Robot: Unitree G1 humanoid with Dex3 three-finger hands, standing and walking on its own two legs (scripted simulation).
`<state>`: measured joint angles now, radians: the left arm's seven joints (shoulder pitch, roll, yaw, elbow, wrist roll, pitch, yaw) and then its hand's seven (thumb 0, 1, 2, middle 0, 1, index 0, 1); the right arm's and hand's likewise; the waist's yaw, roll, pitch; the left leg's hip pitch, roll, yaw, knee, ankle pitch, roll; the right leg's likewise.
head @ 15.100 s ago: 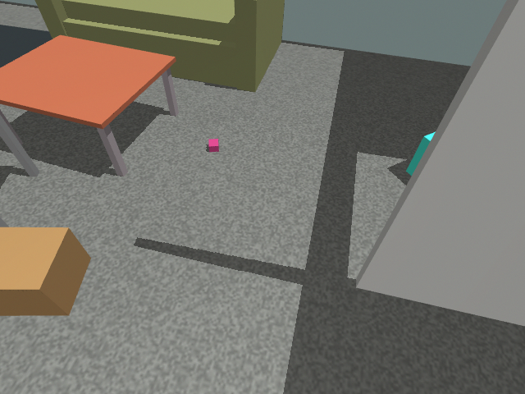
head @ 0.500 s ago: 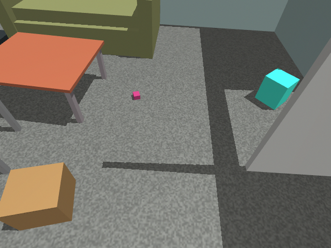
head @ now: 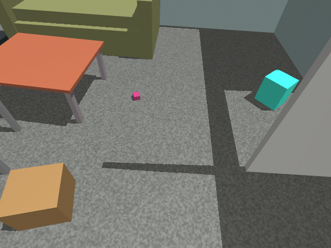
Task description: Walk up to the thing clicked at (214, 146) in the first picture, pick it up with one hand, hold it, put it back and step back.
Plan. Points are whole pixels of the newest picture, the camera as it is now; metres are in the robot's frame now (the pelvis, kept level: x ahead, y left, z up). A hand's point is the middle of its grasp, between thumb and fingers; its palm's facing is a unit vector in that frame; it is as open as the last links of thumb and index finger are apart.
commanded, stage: stand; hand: left
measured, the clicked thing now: (136, 96) +1.46 +0.26 -0.76
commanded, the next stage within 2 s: walk up in 0.18 s
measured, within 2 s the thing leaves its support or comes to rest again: neither
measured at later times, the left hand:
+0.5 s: hand out of the picture +0.13 +0.25 -0.14, palm faces -0.03 -0.89 -0.45, open 7.4 cm
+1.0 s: hand (85, 209) +0.27 +0.25 -0.19, palm faces +0.05 -0.94 -0.35, open 7.4 cm
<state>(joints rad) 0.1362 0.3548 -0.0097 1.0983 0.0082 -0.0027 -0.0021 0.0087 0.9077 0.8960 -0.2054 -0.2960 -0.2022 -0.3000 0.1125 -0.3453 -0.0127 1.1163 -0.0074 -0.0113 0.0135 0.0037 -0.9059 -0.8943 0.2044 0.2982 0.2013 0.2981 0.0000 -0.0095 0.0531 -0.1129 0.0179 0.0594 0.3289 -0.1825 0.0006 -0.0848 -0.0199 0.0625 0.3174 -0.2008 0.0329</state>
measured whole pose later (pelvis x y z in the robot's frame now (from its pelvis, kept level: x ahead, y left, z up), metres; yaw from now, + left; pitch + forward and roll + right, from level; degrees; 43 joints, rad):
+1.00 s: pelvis +0.26 -0.03 -0.03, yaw +3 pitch -1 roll +0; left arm 0.31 0.43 0.07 0.95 0.01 -0.06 -0.04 0.01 0.90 0.90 -0.21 -0.30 -0.21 -0.30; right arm 0.20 -0.41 -0.09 0.92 -0.04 -0.05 0.10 0.01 -0.91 -0.89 0.20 0.30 0.20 0.30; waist 0.04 -0.05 0.08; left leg -0.42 0.06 0.07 0.63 -0.18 0.00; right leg -0.06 -0.10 -0.10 0.72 -0.50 -0.01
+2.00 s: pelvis +0.70 +0.01 -0.01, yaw +2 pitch -3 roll -1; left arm 0.32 0.45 0.03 0.90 -0.01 -0.05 -0.04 0.01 0.91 0.90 -0.20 -0.30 -0.20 -0.30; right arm 0.26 -0.37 -0.05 0.84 0.00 -0.09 0.06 0.00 -0.91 -0.89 0.21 0.30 0.20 0.30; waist 0.00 -0.06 0.07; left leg -0.25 0.04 0.11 0.53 -0.23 0.04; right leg -0.43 -0.03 0.04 1.08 -0.35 -0.04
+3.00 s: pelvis +0.99 +0.05 -0.01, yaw +0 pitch -2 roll -1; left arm 0.25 0.43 0.03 0.89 -0.01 -0.01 -0.01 0.01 0.91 0.90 -0.20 -0.30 -0.20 -0.30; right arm 0.28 -0.36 -0.02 0.85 0.00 -0.08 0.01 0.00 -0.90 -0.89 0.21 0.30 0.20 0.30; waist 0.00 -0.07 0.13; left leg -0.28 0.03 0.09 0.55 -0.22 0.05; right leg -0.46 -0.02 0.05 0.98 -0.37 -0.03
